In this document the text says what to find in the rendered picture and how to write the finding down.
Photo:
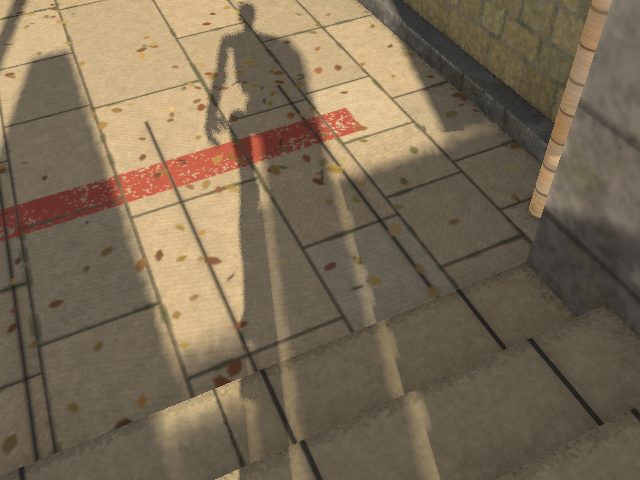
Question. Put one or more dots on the stairs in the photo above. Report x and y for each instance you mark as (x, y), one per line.
(498, 380)

